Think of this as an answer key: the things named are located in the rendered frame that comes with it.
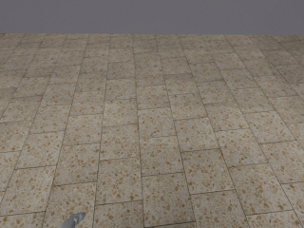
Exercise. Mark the robot left hand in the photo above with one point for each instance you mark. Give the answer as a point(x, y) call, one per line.
point(73, 220)

